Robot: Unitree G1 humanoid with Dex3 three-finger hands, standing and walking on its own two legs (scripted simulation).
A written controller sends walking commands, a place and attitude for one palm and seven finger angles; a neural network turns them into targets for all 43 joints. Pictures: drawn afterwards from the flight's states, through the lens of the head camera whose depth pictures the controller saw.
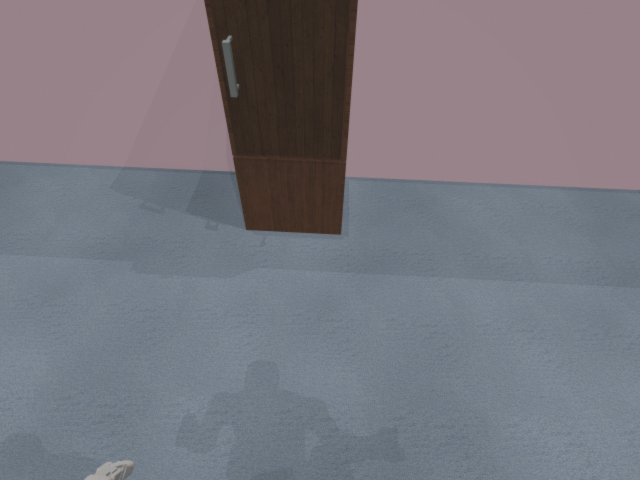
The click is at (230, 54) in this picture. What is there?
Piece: cupboard door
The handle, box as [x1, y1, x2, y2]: [222, 36, 238, 96]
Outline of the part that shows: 228,36 225,40 222,41 222,46 230,95 237,96 238,84 235,80 230,46 231,36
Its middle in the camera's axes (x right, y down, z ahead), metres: -0.27 -0.52 +1.16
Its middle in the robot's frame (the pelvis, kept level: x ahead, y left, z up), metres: +1.20 +0.33 -0.01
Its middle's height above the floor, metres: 0.76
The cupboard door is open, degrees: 0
